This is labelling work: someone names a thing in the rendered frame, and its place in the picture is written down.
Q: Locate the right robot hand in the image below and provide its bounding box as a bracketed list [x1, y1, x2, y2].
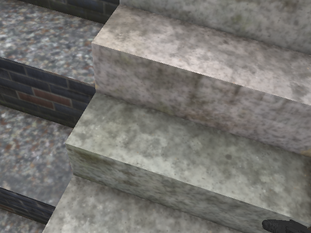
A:
[262, 219, 311, 233]

